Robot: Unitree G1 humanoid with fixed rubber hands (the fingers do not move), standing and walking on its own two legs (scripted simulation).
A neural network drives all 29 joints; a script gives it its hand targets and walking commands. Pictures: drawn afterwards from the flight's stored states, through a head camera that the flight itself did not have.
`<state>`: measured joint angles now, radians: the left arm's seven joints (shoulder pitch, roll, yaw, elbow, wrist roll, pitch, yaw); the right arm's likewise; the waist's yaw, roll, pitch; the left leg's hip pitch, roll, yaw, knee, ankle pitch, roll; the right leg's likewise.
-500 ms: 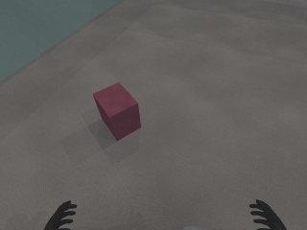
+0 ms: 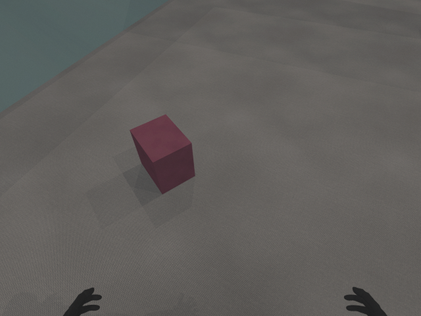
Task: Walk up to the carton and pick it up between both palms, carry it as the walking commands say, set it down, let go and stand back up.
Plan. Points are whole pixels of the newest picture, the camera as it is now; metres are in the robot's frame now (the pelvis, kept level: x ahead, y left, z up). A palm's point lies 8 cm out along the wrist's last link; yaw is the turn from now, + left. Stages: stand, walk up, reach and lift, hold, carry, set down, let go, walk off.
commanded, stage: stand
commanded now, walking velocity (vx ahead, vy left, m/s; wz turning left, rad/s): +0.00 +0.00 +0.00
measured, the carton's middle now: (164, 154) +1.01 +0.27 -0.62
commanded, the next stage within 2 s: walk up in 0.10 s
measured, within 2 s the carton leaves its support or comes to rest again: neither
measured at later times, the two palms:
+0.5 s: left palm out of the picture +0.07 +0.35 -0.08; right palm (383, 314) +0.13 -0.30 -0.09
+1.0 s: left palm (12, 305) +0.17 +0.39 -0.06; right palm (329, 243) +0.28 -0.26 -0.11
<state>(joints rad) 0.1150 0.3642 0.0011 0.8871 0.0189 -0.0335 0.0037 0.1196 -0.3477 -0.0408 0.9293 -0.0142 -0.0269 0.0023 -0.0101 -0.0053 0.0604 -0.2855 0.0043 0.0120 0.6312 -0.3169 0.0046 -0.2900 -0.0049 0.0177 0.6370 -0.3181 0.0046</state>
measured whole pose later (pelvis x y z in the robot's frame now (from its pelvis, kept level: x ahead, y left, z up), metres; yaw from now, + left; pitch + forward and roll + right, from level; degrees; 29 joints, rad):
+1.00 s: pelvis +0.16 +0.05 -0.01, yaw +12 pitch -4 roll +0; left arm 0.30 0.44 0.09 0.79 0.03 -0.10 -0.04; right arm 0.34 -0.44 -0.08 0.82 -0.01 -0.05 0.05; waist 0.00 0.06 0.03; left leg -0.41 -0.04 -0.10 1.03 -0.42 0.06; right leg -0.34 -0.02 -0.12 0.68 -0.29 -0.05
